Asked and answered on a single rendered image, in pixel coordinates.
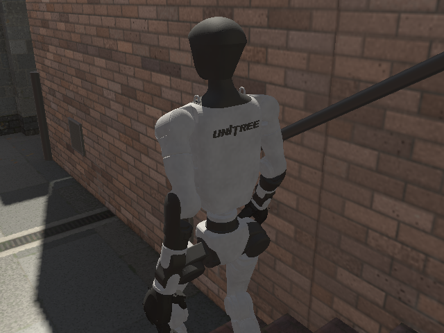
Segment stairs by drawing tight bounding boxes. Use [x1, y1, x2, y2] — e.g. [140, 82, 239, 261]
[209, 313, 418, 333]

